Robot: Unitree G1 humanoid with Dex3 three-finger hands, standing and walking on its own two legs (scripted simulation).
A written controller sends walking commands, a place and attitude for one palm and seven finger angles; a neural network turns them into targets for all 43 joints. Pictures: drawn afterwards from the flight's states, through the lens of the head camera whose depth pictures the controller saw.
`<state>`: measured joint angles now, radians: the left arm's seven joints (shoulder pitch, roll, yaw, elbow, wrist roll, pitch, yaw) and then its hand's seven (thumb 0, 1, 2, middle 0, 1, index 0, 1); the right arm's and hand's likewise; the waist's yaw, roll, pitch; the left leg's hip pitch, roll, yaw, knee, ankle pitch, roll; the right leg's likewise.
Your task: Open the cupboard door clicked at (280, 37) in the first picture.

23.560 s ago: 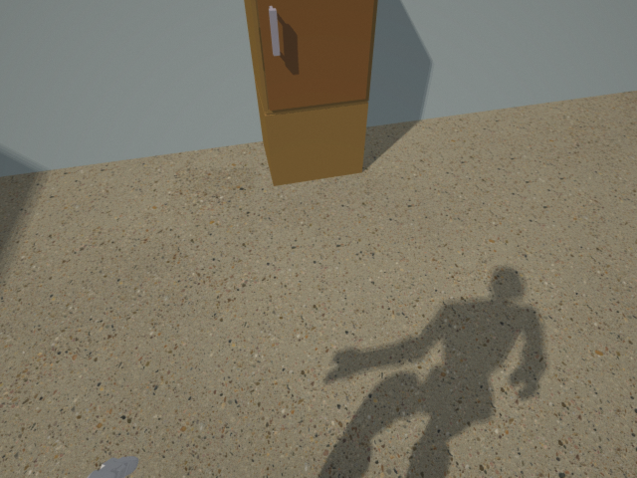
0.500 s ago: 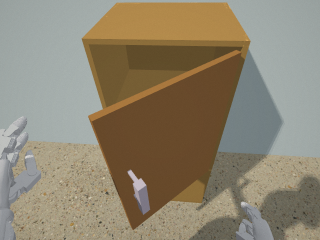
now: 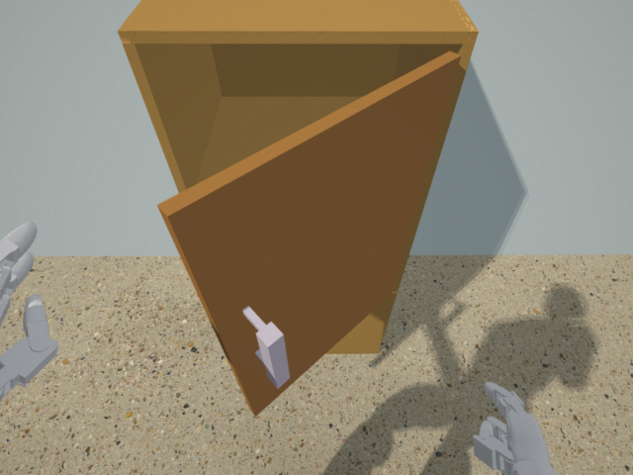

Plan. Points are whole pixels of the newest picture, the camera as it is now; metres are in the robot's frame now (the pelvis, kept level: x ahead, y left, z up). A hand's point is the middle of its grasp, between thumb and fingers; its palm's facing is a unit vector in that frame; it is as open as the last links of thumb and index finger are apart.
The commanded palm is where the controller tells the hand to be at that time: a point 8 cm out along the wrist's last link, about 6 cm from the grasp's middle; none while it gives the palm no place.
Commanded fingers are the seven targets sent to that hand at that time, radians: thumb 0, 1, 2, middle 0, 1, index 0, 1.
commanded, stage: step back with the hand held close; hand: left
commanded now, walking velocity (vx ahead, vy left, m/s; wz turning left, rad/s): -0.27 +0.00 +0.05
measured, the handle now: (265, 347) +0.29 +0.09 -0.03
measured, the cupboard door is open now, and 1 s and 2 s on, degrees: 42 42 42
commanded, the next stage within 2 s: stop stepping back and stand still in 0.78 s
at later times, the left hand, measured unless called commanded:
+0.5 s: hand out of the picture +0.06 +0.29 +0.15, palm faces +0.50 -0.75 -0.43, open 7.4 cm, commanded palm +0.01 +0.33 +0.17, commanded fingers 0.00 0.90 0.90 -0.20 -0.30 -0.20 -0.30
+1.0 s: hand out of the picture -0.04 +0.24 +0.16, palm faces +0.32 -0.79 -0.52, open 7.4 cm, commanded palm -0.10 +0.29 +0.17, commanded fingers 0.00 0.90 0.90 -0.20 -0.30 -0.20 -0.30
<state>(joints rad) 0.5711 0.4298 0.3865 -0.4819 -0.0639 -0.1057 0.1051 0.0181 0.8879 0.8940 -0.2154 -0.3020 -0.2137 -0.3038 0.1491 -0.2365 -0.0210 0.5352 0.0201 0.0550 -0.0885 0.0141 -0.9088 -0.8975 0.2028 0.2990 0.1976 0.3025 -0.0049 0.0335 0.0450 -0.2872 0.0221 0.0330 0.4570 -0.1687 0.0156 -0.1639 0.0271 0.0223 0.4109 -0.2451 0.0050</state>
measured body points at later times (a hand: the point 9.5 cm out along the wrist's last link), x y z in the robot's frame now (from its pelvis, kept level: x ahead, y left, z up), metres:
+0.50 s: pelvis -0.10 +0.02 -0.01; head -0.10 +0.04 +0.44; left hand +0.03 +0.33 +0.18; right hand +0.08 -0.20 -0.09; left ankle -0.04 +0.11 -0.73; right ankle -0.06 -0.12 -0.74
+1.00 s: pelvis -0.25 +0.00 -0.02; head -0.22 +0.01 +0.43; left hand -0.06 +0.28 +0.19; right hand -0.08 -0.23 -0.11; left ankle -0.09 +0.10 -0.73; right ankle -0.38 -0.08 -0.74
